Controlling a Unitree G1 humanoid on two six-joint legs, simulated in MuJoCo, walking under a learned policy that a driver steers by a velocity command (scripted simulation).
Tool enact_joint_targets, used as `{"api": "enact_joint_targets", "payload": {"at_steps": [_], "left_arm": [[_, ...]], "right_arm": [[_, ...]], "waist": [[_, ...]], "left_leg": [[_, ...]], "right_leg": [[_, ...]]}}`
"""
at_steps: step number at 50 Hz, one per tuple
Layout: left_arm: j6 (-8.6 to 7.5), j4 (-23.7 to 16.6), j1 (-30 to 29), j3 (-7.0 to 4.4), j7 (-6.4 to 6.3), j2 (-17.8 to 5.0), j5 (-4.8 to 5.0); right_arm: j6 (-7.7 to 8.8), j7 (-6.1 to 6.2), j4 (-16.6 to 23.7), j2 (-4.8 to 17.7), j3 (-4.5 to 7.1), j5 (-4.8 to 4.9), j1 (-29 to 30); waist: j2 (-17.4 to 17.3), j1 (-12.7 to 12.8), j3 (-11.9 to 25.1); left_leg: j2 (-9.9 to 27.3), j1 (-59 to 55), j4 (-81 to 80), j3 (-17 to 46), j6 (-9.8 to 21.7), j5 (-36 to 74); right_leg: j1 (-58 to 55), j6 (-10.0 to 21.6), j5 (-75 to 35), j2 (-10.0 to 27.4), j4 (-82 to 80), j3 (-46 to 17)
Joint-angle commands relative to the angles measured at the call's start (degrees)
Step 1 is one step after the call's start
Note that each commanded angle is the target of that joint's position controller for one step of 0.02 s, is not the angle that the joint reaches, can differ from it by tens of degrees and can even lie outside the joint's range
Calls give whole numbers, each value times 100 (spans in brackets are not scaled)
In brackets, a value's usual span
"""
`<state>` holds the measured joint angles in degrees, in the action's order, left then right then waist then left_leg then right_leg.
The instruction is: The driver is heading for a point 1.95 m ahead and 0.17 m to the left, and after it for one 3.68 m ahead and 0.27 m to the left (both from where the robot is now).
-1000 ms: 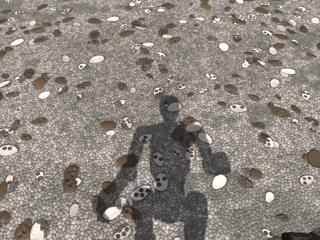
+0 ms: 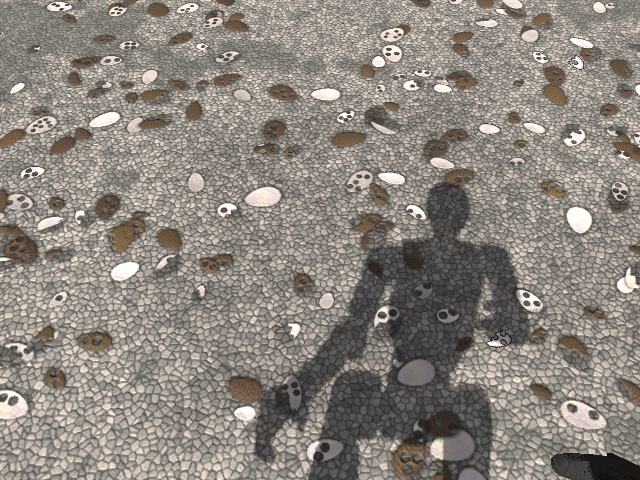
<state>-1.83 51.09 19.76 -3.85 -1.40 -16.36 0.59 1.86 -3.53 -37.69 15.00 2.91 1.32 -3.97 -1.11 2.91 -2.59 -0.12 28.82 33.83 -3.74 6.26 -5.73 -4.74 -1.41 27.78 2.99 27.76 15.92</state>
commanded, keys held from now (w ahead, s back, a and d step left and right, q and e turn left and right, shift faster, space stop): q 0.34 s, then no key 0.66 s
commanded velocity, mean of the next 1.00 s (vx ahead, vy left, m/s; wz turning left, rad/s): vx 0.11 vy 0.00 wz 0.32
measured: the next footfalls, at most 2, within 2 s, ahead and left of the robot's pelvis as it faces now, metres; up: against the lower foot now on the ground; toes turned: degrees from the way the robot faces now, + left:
right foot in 0.46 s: +0.33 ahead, -0.09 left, +0.00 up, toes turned +20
left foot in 0.78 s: +0.18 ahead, +0.14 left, +0.00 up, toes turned +15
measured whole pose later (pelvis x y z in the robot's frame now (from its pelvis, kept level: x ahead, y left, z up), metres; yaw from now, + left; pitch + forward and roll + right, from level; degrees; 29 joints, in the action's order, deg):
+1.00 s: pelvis +0.21 +0.01 +0.02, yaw +19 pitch -1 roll -1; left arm -0.4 49.1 10.2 -1.7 -0.6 -14.3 -0.8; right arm -0.1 1.1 -46.0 12.9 1.5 -0.9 -14.1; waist 0.6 1.1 -1.6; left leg -0.5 10.6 31.2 3.6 -0.4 -19.2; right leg 16.1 -1.8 11.5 0.4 29.0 -2.2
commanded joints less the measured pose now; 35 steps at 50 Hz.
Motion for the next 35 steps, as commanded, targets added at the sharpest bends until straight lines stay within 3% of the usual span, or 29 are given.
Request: {"api": "enact_joint_targets", "payload": {"at_steps": [1, 2, 3, 4, 5, 6, 8, 10, 12, 15, 19, 21, 22, 23, 24, 25, 26, 27, 28, 30, 32, 33, 35], "left_arm": [[-229, -830, 201, 41, 19, -214, -216], [-441, -845, -200, -2, 115, -667, -64], [-510, -1030, -702, -59, 146, -859, 126], [-531, -1046, -785, -41, 112, -795, 76], [-495, -1000, -798, -75, 58, -816, -54], [-408, -998, -724, -120, 41, -887, -96], [-244, -1016, -569, -99, 20, -720, -131], [-166, -1053, -633, -46, -23, -568, -156], [-128, -1119, -881, -10, -28, -506, -160], [-92, -1235, -1353, 8, 27, -516, -104], [-106, -1330, -1627, -28, 99, -642, -78], [-174, -1310, -1474, -69, 132, -689, -93], [-228, -1279, -1324, -77, 140, -666, -116], [-270, -1327, -1254, -111, 111, -892, -221], [-236, -1411, -1334, -143, 67, -1209, -353], [-170, -1219, -1004, -80, 70, -841, -353], [-156, -1262, -1019, -20, 109, -668, -226], [-125, -1253, -1071, -19, 120, -641, -175], [-91, -1264, -1214, -7, 130, -657, -141], [-12, -1245, -1531, 25, 124, -630, -130], [67, -1194, -1623, 36, 121, -543, -145], [94, -1144, -1519, 26, 112, -555, -135], [130, -1054, -1326, 1, 98, -648, -110]], "right_arm": [[-9, 216, 10, 1979, 632, -80, -1710], [58, 201, 192, 1599, 518, -126, -1863], [117, 185, 210, 1328, 433, -155, -1558], [144, 189, 206, 1141, 398, -63, -1256], [125, 214, 261, 1012, 368, -20, -939], [102, 247, 356, 905, 321, -67, -735], [87, 279, 381, 1006, 347, -139, -619], [52, 344, 321, 1160, 394, -130, -678], [-47, 432, 274, 1201, 406, -61, -722], [-211, 534, 246, 1192, 399, -20, -798], [-315, 567, 245, 1096, 356, -59, -830], [-310, 573, 257, 987, 299, -59, -731], [-295, 573, 266, 908, 260, -51, -642], [-252, 565, 280, 680, 185, -135, -838], [-194, 560, 246, 478, 124, -230, -1463], [-212, 568, 230, 693, 144, -184, -1602], [-263, 579, 156, 1103, 252, -143, -1472], [-344, 598, 116, 1186, 311, -100, -1188], [-437, 619, 60, 1117, 318, -90, -1092], [-519, 609, 32, 835, 248, -87, -1058], [-490, 580, -27, 502, 132, -96, -1056], [-466, 566, -35, 427, 97, -107, -953], [-440, 544, -93, 504, 116, -84, -898]], "waist": [[-1384, -495, 1632], [-686, -909, 2519], [-381, -908, 1822], [44, -666, 1199], [215, -464, 848], [146, -273, 726], [27, -86, 702], [-102, -79, 778], [-256, -154, 929], [-442, -326, 1033], [-615, -431, 947], [-733, -319, 893], [-733, -172, 850], [-357, -240, 1031], [858, -644, 1219], [1617, -542, 1454], [1146, -381, 1322], [800, -305, 1155], [642, -323, 952], [735, -468, 708], [1039, -456, 716], [1141, -347, 773], [1208, -238, 891]], "left_leg": [[1689, -4893, -658, 3751, 1649, 1021], [2112, -5143, -1153, 4751, 1985, 1635], [1897, -4580, -1133, 3683, 1704, 2610], [1541, -3750, -1117, 2883, 1413, 2936], [1330, -3024, -1225, 2482, 1214, 2968], [1185, -2413, -1392, 2248, 1148, 3119], [1036, -1789, -1513, 2017, 1128, 3587], [846, -1530, -1454, 1749, 1047, 3884], [662, -1480, -1299, 1636, 852, 3678], [556, -1506, -1135, 1822, 580, 2848], [703, -1853, -775, 2402, 478, 1994], [694, -1958, -491, 2650, 365, 1674], [528, -1866, -275, 2636, 208, 1402], [212, -1587, 228, 2416, -53, 682], [-486, -743, 1147, 1779, -395, -1813], [-585, -233, 1980, 1460, -747, -3489], [-408, -79, 2720, 1511, -919, -3435], [-362, 98, 3151, 1446, -1020, -3150], [-319, 122, 3258, 1424, -1095, -2925], [-166, -328, 2691, 1235, -1169, -2518], [-102, -836, 1620, 781, -1204, -2324], [-64, -1019, 1149, 702, -1193, -2214], [-34, -1328, 336, 649, -1122, -1682]], "right_leg": [[4082, -110, 394, -488, 4926, -728], [4458, -86, 907, -564, 5590, -2070], [4703, 1, 458, -261, 5441, -2197], [4648, 25, 32, -28, 4919, -2115], [4443, -20, -213, 122, 4498, -2039], [4043, -58, -371, 197, 4285, -2057], [3672, -210, -570, 127, 3766, -1970], [3566, -353, -911, -27, 3082, -1888], [3443, -427, -1465, -166, 2439, -1886], [3241, -447, -2111, -347, 1663, -1959], [3154, -354, -1884, -430, 903, -2108], [2783, -176, -2028, -406, 286, -2080], [2316, -11, -2742, -345, -366, -2025], [1588, 275, -4142, 317, -497, -2543], [671, 1041, -6424, 1388, -281, -3632], [534, 1949, -6217, 2155, -492, -4792], [648, 2014, -5391, 1984, -583, -4798], [745, 1770, -4743, 1668, -546, -4300], [1004, 1569, -4254, 1420, -605, -3916], [1634, 1321, -3556, 1011, -820, -3291], [1784, 1188, -3386, 651, -863, -2791], [1686, 1213, -3354, 633, -836, -2754], [1492, 1287, -3085, 730, -759, -2879]]}}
